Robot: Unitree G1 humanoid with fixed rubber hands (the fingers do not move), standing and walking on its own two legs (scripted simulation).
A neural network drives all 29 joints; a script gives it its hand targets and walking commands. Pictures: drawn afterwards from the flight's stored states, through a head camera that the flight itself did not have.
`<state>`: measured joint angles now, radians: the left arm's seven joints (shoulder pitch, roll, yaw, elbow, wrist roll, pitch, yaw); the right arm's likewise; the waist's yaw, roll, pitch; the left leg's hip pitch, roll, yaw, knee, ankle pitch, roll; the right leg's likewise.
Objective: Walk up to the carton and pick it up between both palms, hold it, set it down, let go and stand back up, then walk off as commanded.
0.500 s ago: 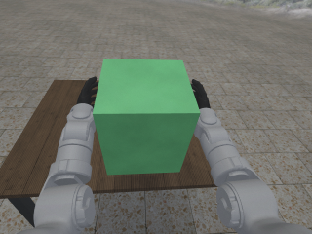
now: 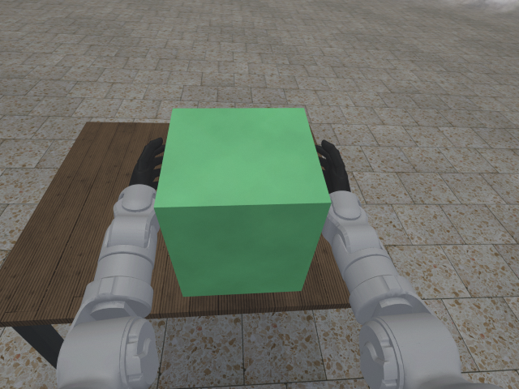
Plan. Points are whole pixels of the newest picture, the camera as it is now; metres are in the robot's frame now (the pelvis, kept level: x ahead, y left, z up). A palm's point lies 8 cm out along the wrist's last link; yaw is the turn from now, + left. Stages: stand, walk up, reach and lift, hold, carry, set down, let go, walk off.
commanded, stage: set down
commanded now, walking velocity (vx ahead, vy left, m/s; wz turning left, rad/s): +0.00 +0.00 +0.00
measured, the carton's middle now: (241, 205) +0.40 +0.03 +0.10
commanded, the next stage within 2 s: none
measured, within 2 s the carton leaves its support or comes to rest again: neither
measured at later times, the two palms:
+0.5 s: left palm (153, 204) +0.40 +0.18 +0.09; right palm (334, 194) +0.40 -0.12 +0.13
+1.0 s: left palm (163, 208) +0.42 +0.17 +0.07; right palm (333, 206) +0.41 -0.13 +0.09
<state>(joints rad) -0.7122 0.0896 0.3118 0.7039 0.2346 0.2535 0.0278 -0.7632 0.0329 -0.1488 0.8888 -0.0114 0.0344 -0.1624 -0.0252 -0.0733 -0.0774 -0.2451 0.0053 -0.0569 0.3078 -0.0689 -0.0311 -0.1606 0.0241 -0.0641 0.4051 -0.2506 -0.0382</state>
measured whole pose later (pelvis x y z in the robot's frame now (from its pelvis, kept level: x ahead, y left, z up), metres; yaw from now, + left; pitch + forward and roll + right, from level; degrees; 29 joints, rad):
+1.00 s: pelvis +0.02 -0.01 +0.00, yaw +0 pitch +2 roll +1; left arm -0.72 0.06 0.43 0.97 0.23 -0.02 0.04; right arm -0.76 0.07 -0.32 1.04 -0.23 -0.14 -0.12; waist -0.03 -0.07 -0.03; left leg -0.25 0.01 -0.06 0.31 -0.10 -0.04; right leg -0.16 0.02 -0.06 0.41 -0.28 -0.05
